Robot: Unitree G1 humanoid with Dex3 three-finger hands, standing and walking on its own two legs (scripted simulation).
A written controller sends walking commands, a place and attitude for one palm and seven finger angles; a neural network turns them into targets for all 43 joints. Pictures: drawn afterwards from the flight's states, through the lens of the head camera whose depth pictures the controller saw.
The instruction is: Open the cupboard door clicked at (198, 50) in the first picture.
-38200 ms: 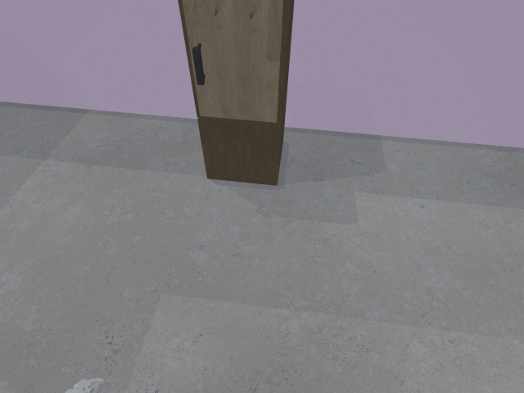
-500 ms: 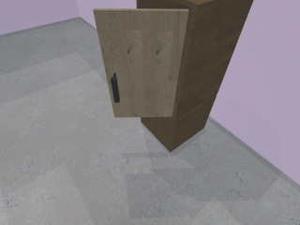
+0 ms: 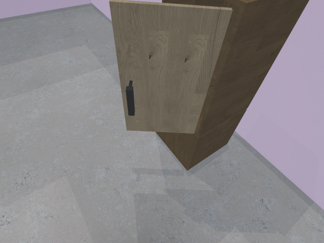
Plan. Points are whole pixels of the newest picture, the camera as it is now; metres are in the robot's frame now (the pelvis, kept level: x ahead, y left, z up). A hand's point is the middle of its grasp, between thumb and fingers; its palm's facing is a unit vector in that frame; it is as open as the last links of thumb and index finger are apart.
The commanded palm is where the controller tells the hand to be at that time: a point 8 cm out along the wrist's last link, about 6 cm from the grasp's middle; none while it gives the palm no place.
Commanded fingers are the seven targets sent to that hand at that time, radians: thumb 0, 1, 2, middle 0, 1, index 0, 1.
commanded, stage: shuffle to correct the standing spot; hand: left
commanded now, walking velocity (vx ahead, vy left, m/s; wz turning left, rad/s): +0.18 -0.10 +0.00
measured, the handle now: (131, 98) +0.63 +0.16 -0.08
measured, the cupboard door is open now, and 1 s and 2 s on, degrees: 54 54 54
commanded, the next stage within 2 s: come to a stop and stand still in 0.16 s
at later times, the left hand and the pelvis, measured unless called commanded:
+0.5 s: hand (113, 233) +0.17 +0.15 -0.18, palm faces +0.10 -0.98 -0.18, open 7.2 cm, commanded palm none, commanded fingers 0.00 0.90 0.90 -0.20 -0.30 -0.20 -0.30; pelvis +0.14 -0.03 +0.00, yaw +2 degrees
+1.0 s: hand (114, 237) +0.16 +0.14 -0.16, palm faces +0.11 -0.97 -0.22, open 7.3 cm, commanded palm none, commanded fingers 0.00 0.90 0.90 -0.20 -0.30 -0.20 -0.30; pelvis +0.14 -0.05 +0.01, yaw +4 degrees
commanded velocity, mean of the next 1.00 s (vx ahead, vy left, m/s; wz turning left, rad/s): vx -0.06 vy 0.02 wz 0.00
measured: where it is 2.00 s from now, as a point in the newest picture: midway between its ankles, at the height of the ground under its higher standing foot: outside the picture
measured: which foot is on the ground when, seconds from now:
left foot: down 0.00-0.26, up 0.28-0.44, down 0.46-0.72, up 0.74-1.00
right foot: up 0.00-0.24, down 0.26-0.48, up 0.50-0.70, down 0.72-1.00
